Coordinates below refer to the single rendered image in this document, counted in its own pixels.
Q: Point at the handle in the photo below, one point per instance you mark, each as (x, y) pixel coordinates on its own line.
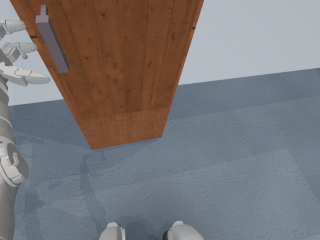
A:
(51, 40)

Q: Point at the cupboard door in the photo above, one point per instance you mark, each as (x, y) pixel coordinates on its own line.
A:
(124, 56)

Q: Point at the robot left hand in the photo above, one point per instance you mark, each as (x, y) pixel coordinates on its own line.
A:
(9, 54)

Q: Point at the robot thigh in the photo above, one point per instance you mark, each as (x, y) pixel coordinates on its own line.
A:
(183, 232)
(113, 233)

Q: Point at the left robot forearm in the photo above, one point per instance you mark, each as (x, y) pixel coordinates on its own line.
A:
(5, 116)

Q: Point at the robot left thigh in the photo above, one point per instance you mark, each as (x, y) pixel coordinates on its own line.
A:
(113, 233)

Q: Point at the robot right thigh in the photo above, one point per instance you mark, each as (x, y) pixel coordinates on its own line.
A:
(183, 232)

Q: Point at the robot left upper arm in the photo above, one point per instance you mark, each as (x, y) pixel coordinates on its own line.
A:
(13, 171)

